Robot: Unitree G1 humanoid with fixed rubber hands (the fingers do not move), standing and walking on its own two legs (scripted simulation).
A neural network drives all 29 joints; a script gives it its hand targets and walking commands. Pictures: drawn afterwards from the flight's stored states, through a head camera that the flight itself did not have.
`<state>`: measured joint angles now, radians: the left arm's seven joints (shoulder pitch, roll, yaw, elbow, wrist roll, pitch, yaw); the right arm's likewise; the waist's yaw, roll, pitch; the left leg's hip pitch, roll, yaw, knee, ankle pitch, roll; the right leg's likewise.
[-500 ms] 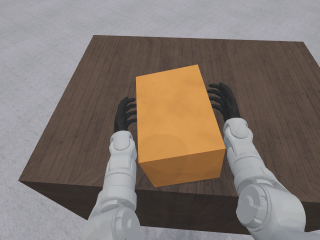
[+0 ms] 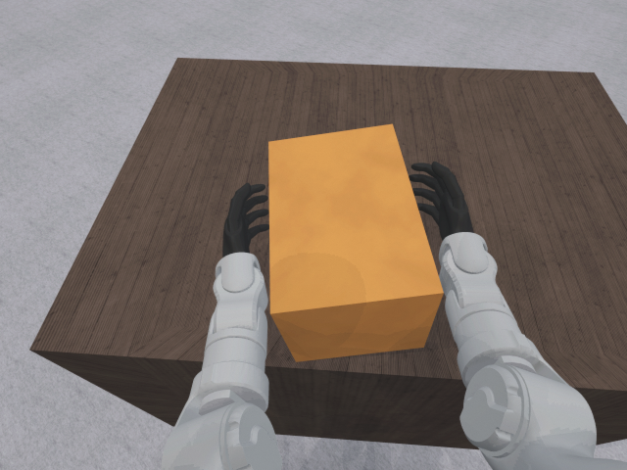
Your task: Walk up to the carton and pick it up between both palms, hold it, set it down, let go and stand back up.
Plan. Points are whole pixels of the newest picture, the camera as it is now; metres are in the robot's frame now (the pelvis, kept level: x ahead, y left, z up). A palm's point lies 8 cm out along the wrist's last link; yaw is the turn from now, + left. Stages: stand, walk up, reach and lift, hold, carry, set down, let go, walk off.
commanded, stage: set down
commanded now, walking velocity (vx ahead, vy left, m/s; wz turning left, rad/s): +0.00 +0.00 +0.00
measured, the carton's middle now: (344, 242) +0.42 +0.02 +0.00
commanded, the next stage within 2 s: none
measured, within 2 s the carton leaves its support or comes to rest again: rests again in 0.34 s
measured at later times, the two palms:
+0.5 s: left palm (239, 253) +0.38 +0.17 +0.02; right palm (440, 227) +0.44 -0.11 +0.03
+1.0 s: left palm (195, 230) +0.38 +0.21 +0.07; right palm (482, 204) +0.44 -0.15 +0.09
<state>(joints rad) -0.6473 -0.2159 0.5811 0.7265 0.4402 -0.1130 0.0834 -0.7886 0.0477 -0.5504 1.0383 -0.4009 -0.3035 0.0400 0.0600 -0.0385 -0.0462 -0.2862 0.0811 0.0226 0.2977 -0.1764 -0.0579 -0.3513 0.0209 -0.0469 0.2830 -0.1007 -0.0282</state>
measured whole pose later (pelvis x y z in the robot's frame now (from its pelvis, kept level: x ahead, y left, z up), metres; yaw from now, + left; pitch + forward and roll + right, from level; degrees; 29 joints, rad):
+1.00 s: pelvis -0.03 -0.01 -0.02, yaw +0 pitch +17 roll -1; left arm -0.86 0.13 0.04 1.14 -0.16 -0.19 0.18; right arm -1.00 -0.31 0.14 1.41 0.39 -0.22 0.03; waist 0.14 -0.02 -0.24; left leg -0.60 0.10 -0.02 0.54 -0.24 -0.08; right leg -0.63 0.04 -0.07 0.45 -0.13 -0.04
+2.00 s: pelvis -0.04 -0.01 +0.00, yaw +2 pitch +2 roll +0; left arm -0.49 0.09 0.12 0.40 -0.05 0.33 0.17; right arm -0.63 -0.31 0.01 0.81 0.32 0.06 0.04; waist 0.06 -0.02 -0.05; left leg -0.24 0.08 -0.02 0.36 -0.17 -0.07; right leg -0.28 0.02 -0.09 0.33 -0.10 -0.04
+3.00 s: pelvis -0.02 +0.00 +0.00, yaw +0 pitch -4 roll +0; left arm 0.18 0.04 -0.02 0.06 -0.01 0.11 0.21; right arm 0.14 -0.27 0.02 0.34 0.28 -0.15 0.12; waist 0.04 -0.04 0.02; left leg -0.07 0.07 0.03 0.33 -0.20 -0.06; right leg -0.15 0.01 -0.04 0.36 -0.14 -0.03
